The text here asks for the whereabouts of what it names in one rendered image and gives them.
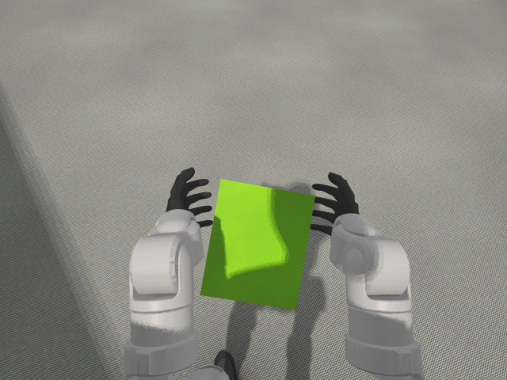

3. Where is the robot right hand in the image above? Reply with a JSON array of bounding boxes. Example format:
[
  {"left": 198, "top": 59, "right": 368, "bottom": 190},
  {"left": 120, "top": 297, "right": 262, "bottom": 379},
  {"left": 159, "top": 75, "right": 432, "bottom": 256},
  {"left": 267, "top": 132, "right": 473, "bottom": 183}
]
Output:
[{"left": 310, "top": 173, "right": 359, "bottom": 236}]

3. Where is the right robot forearm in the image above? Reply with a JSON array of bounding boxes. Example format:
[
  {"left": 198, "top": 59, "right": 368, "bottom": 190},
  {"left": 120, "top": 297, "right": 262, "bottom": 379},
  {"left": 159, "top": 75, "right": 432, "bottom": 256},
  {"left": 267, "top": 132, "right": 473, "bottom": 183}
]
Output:
[{"left": 329, "top": 213, "right": 425, "bottom": 380}]

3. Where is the carton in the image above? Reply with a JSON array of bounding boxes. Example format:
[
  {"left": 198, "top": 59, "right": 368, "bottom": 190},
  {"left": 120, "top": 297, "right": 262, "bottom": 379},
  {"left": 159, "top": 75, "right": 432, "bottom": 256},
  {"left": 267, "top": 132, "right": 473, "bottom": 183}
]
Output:
[{"left": 200, "top": 179, "right": 315, "bottom": 310}]

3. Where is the left robot shin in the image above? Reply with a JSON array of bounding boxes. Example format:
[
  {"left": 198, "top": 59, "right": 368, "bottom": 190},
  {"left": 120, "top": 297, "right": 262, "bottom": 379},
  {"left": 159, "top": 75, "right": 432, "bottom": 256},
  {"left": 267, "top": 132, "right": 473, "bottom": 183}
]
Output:
[{"left": 200, "top": 364, "right": 227, "bottom": 375}]

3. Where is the robot left foot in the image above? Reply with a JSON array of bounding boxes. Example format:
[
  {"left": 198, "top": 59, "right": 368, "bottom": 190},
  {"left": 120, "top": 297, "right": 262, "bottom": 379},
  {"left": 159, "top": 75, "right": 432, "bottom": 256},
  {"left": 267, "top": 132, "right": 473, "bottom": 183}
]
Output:
[{"left": 214, "top": 351, "right": 237, "bottom": 380}]

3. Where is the left robot forearm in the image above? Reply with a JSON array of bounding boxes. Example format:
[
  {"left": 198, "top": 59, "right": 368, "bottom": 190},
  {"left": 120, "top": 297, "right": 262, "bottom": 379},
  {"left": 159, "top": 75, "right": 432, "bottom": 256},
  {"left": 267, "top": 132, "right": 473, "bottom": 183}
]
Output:
[{"left": 123, "top": 209, "right": 204, "bottom": 380}]

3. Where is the robot left hand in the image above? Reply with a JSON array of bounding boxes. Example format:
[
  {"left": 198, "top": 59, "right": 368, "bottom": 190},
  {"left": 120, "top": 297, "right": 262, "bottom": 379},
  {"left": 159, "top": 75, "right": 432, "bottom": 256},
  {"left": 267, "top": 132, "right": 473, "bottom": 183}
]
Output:
[{"left": 166, "top": 167, "right": 213, "bottom": 228}]

